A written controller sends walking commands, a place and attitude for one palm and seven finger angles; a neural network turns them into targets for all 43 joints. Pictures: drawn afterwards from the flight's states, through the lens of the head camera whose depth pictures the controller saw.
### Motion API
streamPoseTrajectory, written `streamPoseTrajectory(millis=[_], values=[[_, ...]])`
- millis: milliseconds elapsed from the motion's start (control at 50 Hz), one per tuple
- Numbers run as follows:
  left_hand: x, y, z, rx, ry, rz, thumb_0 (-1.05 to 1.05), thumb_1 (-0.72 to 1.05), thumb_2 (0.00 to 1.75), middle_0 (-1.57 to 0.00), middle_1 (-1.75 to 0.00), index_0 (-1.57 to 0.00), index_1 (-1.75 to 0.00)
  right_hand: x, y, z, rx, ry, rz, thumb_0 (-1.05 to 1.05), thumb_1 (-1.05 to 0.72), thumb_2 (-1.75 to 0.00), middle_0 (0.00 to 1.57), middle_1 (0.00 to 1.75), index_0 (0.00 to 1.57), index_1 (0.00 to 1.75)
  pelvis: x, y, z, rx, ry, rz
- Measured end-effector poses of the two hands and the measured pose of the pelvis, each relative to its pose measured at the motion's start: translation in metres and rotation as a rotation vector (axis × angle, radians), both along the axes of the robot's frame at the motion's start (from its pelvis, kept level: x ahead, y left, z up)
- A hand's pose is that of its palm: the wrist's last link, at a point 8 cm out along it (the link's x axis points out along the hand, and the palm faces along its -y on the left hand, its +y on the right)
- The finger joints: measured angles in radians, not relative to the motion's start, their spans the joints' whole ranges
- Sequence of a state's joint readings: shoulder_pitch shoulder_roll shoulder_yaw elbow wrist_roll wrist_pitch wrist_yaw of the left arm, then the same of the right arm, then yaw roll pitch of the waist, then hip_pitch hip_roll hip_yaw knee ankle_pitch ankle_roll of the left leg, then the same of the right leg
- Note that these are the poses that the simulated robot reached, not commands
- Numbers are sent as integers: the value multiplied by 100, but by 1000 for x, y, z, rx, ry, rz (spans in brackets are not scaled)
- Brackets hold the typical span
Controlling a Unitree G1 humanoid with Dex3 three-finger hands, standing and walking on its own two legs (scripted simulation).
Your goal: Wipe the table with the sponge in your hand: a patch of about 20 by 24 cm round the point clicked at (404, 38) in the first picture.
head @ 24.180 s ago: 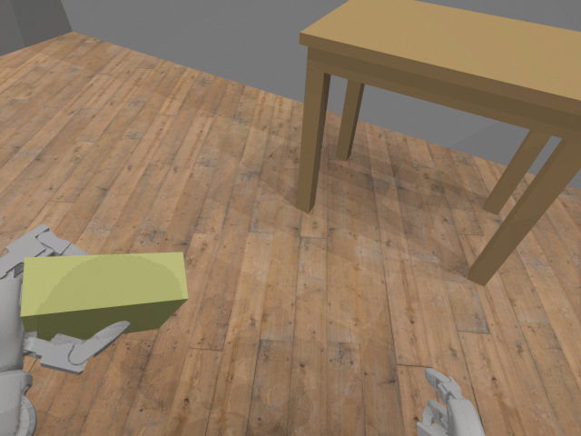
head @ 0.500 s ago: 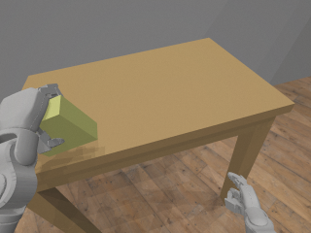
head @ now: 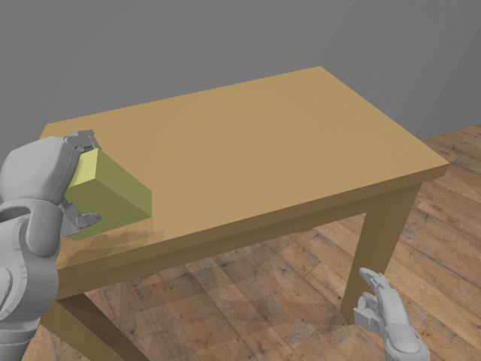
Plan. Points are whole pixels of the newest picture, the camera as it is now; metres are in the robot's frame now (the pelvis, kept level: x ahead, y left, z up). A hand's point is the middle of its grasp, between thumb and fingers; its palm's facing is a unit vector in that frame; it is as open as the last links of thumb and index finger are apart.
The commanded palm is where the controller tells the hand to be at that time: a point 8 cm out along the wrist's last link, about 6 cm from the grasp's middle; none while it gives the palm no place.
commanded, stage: move the sponge above the wiping area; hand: left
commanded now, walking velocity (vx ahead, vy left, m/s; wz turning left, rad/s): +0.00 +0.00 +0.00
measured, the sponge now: (96, 205) +0.26 +0.28 +0.17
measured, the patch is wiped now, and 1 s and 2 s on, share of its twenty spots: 0.00 0.00 0.00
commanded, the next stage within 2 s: none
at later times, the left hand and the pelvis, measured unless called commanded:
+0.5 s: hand (85, 170) +0.28 +0.29 +0.22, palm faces +0.34 -0.14 -0.93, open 9.5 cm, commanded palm +0.22 +0.29 +0.29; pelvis +0.01 +0.02 +0.00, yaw -1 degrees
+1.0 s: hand (83, 174) +0.29 +0.30 +0.21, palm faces +0.27 -0.07 -0.96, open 9.5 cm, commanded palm +0.24 +0.30 +0.27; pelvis +0.02 +0.01 +0.00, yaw +0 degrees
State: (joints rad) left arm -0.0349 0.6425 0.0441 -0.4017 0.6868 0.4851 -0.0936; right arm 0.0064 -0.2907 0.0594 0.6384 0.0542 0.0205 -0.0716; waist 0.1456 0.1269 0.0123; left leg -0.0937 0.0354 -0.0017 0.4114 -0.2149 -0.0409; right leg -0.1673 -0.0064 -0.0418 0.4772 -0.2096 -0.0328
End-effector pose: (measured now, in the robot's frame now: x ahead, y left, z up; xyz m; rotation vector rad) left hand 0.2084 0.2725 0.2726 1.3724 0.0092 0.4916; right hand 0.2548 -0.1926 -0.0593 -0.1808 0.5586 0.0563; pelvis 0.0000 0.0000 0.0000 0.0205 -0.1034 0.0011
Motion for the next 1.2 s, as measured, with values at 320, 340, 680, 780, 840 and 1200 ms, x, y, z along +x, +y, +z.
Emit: streamPoseTrajectory(millis=[320, 340, 680, 780, 840, 1200], values=[[26, 7, -13, -56, 25, -12, 0, -46, 106, -82, -138, -80, -141, -2, 31, 0, 16, 28, 30, 1, -90, -89, 20, 30, 20, 30, 1, 18, 3, -1, 8, 1], [28, 5, -14, -53, 28, -23, 0, -46, 106, -82, -138, -80, -141, -1, 33, 0, 17, 30, 31, 1, -90, -89, 20, 30, 20, 30, 2, 19, 3, -1, 8, -2], [34, 23, -18, -81, 41, 83, 0, -46, 106, -82, -139, -80, -141, 12, 32, -1, 15, 66, 42, 1, -90, -89, 20, 30, 20, 30, 15, 21, 3, -5, 25, -4], [39, 14, -29, -66, 83, 68, 0, -46, 106, -82, -139, -80, -141, 17, 30, 0, -2, 59, 46, 1, -90, -89, 20, 30, 20, 30, 16, 18, 3, -3, 25, 0], [44, 12, -27, -41, 85, 65, 0, -46, 106, -82, -138, -80, -141, 19, 29, 0, -2, 58, 46, 1, -90, -89, 20, 30, 20, 30, 18, 15, 3, -3, 24, -2], [46, 31, -44, -2, 218, 168, 0, -46, 106, -82, -139, -80, -141, 7, 1, -12, -34, 88, 11, 1, -90, -89, 20, 30, 20, 30, 16, 4, 1, -1, 33, 10]])
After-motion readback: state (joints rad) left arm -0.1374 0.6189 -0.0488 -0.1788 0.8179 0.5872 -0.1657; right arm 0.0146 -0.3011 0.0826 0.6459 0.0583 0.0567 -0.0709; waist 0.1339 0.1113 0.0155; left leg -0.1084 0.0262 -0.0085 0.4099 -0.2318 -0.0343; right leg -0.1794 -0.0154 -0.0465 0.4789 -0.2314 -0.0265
